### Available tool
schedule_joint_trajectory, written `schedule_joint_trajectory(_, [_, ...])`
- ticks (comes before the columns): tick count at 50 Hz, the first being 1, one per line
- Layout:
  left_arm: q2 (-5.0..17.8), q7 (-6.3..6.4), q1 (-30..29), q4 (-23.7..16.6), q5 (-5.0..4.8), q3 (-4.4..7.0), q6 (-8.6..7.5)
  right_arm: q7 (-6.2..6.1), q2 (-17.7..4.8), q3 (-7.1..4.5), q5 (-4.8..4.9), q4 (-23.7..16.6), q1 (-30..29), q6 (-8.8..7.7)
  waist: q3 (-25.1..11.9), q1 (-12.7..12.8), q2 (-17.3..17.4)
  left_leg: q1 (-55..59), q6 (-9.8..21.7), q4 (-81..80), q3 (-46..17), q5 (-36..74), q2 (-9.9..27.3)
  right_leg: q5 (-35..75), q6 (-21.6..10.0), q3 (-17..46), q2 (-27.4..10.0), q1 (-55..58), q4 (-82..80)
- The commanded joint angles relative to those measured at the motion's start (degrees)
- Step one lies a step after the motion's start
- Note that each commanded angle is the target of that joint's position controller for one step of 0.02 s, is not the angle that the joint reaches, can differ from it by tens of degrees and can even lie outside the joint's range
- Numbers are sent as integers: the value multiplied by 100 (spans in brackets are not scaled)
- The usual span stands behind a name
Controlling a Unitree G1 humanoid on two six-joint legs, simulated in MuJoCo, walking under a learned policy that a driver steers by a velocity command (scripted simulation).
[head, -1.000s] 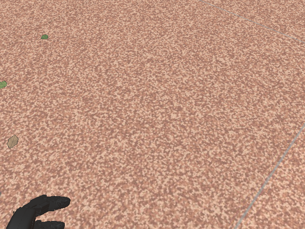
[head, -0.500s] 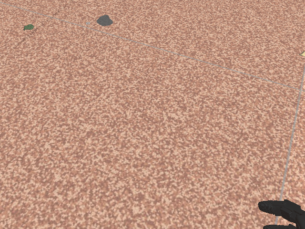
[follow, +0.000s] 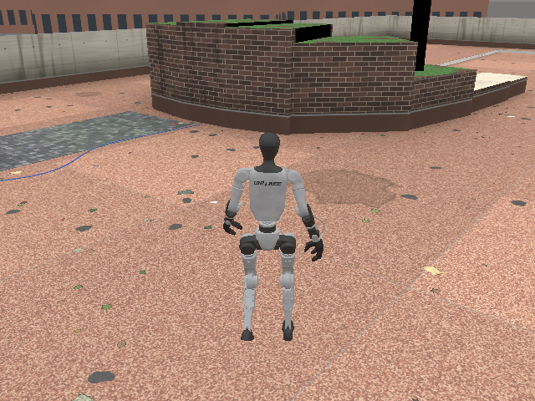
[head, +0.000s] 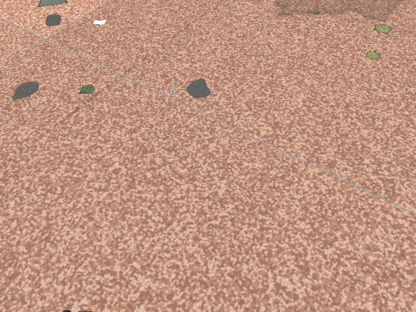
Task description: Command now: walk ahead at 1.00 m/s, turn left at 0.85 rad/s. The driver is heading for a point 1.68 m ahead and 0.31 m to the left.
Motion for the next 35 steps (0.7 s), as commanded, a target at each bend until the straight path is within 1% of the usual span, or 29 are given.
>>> schedule_joint_trajectory(1, [589, 29, 1134, 190, -81, 267, -102, 160, -119, 17, -151, -710, -615, 88, 135, 559, -818, -2481, -53, 349, -133, 319, 712, -393, -704, 1811, -1621, 1952, -1928])
schedule_joint_trajectory(3, [436, -34, 1298, 429, -216, 248, -201, 233, 51, 76, -173, -963, -1046, 227, 329, 447, -818, -2768, -90, 256, -60, 400, 856, 523, -608, 1130, -1564, 1880, -2087])
schedule_joint_trajectory(6, [490, -53, 1124, 550, -221, 260, -286, 353, 38, 158, -193, -1389, -1689, 252, 488, 245, -765, -2807, -98, -308, 159, 1223, 870, 1712, -484, 16, -1340, 1635, -2350])
schedule_joint_trajectory(7, [482, -48, 1090, 611, -223, 257, -293, 390, 8, 174, -173, -1423, -1833, 244, 536, 227, -653, -2586, -72, -696, 374, 1565, 741, 2044, -369, -444, -1077, 1542, -2399])
schedule_joint_trajectory(8, [641, -44, 1055, 612, -210, 282, -311, 442, 12, 228, -160, -1549, -2033, 240, 633, 185, -659, -2226, -10, -1296, 526, 1857, 762, 2195, -358, -681, -1086, 1331, -2549])
schedule_joint_trajectory(9, [698, -32, 1060, 666, -214, 296, -311, 484, -35, 247, -157, -1591, -2252, 240, 801, 198, -478, -1921, 68, -1801, 790, 2072, 645, 2552, -294, -976, -998, 1259, -2671])
schedule_joint_trajectory(10, [823, -25, 1174, 707, -216, 314, -312, 506, -44, 266, -163, -1612, -2402, 232, 831, 221, -385, -1531, 195, -2254, 1073, 2189, 460, 3406, -227, -1198, -952, 1322, -2603])
schedule_joint_trajectory(11, [973, -9, 1365, 735, -213, 345, -288, 498, -112, 255, -151, -1569, -2395, 217, 720, 227, -392, -1154, 285, -2446, 1339, 2156, 179, 4798, -187, -1296, -944, 1567, -2299])
schedule_joint_trajectory(12, [1181, 29, 1522, 734, -214, 390, -239, 474, -213, 229, -148, -1512, -2215, 207, 495, 96, -535, -815, 379, -2534, 1475, 1962, -46, 6113, -142, -1315, -1025, 1897, -1814])
schedule_joint_trajectory(13, [1395, 73, 1512, 695, -198, 446, -154, 433, -355, 179, -144, -1389, -1773, 200, 189, -196, -702, -322, 476, -2554, 1501, 1654, -231, 7052, -125, -1295, -1151, 2098, -1083])
schedule_joint_trajectory(14, [1582, 106, 1356, 626, -165, 500, -43, 375, -555, 84, -145, -1164, -929, 187, -266, -674, -791, 579, 618, -2532, 1396, 1325, -387, 7556, -168, -1227, -1294, 2025, 87])
schedule_joint_trajectory(15, [1637, 109, 1113, 493, -138, 519, 48, 281, -812, -68, -154, -788, 294, 167, -813, -1201, -747, 1974, 835, -2755, 1070, 1093, -460, 7186, -242, -1082, -1360, 1465, 1696])
schedule_joint_trajectory(16, [1417, 34, 1171, 511, -77, 493, 87, 120, -1078, -235, -115, -521, 736, 184, -905, -1175, -127, 3151, 1000, -3119, 503, 738, -307, 3361, -149, -1070, -740, 278, 3807])
schedule_joint_trajectory(17, [544, -52, 1470, 194, 28, 261, 33, 18, -1661, -345, -95, -648, 202, 272, -719, -320, 1268, 3808, 1441, -3003, -1539, 1811, 844, -1718, 81, -830, 160, -1720, 6239])
schedule_joint_trajectory(18, [885, -41, 1268, -444, -125, 258, -97, -5, -1955, -424, -160, -961, 215, 336, -1990, -410, 1034, 4892, 2334, -4511, -3974, 186, 1587, -1498, 106, 496, 312, -3005, 6790])
schedule_joint_trajectory(19, [1099, -48, 682, -506, -97, 243, -217, -79, -1687, -404, -124, -955, 142, 334, -1283, -462, 67, 4190, 2054, -5410, -4343, -623, 1670, -966, 77, 767, -38, -3295, 6197])
schedule_joint_trajectory(20, [1082, -51, 625, -456, -113, 219, -253, -120, -1390, -329, -115, -849, -96, 287, -344, -104, -417, 3089, 1802, -5592, -3932, -375, 1509, -638, 69, 733, -266, -3083, 5481])
schedule_joint_trajectory(21, [983, -36, 608, -420, -29, 177, -199, -135, -1254, -279, -93, -777, -225, 195, 11, 190, -652, 2184, 1692, -5577, -3480, 258, 1259, -719, 123, 736, -405, -2642, 5045])
schedule_joint_trajectory(23, [895, -33, 915, -305, 86, 146, 75, -152, -923, -136, -73, -787, -487, 12, 314, 643, -820, 783, 1605, -5644, -2611, 1031, 882, -973, 297, 714, -645, -1805, 4303])
schedule_joint_trajectory(24, [785, -53, 899, -328, 89, 123, 174, -131, -830, -95, -55, -757, -489, -76, 366, 716, -747, 357, 1561, -5752, -2308, 1052, 742, -1066, 356, 630, -729, -1586, 3800])
schedule_joint_trajectory(25, [682, -82, 569, -466, 79, 82, 206, -112, -807, -85, -46, -721, -468, -156, 528, 658, -666, 18, 1512, -5915, -2018, 1257, 568, -733, 378, 476, -774, -1490, 3248])
schedule_joint_trajectory(26, [551, -123, 160, -639, 40, 29, 198, -98, -781, -79, -44, -667, -437, -211, 682, 573, -546, -229, 1421, -6062, -1749, 1453, 414, -175, 374, 345, -780, -1387, 2632])
schedule_joint_trajectory(28, [301, -234, -292, -738, -66, -74, 149, -48, -680, -68, 1, -575, -366, -297, 689, 376, -355, -363, 1087, -6215, -1153, 1866, 109, 1387, 209, 195, -709, -768, 1344])
schedule_joint_trajectory(29, [267, -276, -415, -703, -139, -83, 131, -5, -704, -76, 56, -519, -226, -352, 626, 220, -298, -231, 973, -6387, -1026, 2132, 168, 2136, 74, 84, -615, -444, 887])
schedule_joint_trajectory(31, [380, -286, -572, -615, -251, -27, 143, 37, -793, -78, 84, -393, 13, -424, 559, 11, -273, 706, 802, -6639, -845, 2722, 432, 2770, -166, -66, -467, -498, 360])
schedule_joint_trajectory(32, [447, -277, -750, -665, -256, -6, 126, 23, -814, -74, 54, -314, 192, -436, 671, -103, -163, 1227, 720, -6546, -790, 3224, 604, 2645, -303, -98, -462, -692, 101])
schedule_joint_trajectory(33, [540, -261, -824, -675, -235, 39, 115, -6, -881, -77, -1, -227, 254, -432, 656, -102, -141, 1815, 621, -6382, -632, 3968, 715, 2358, -447, -175, -335, -820, -98])
schedule_joint_trajectory(34, [651, -248, -739, -627, -199, 103, 105, -52, -987, -95, -48, -170, 277, -418, 479, -29, -61, 2292, 509, -6068, -465, 5013, 802, 1960, -572, -296, -115, -719, -156])
schedule_joint_trajectory(35, [790, -238, -449, -524, -206, 178, 108, -113, -1117, -119, -123, -134, 278, -377, 184, 146, 116, 2703, 398, -5576, -300, 6195, 887, 1415, -663, -429, 175, -478, -81])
